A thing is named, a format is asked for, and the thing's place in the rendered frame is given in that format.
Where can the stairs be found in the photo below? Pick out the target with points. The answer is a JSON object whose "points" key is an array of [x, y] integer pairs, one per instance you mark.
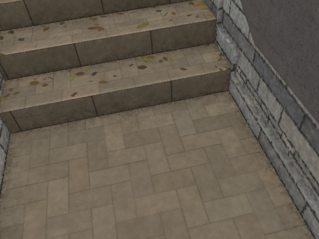
{"points": [[68, 60]]}

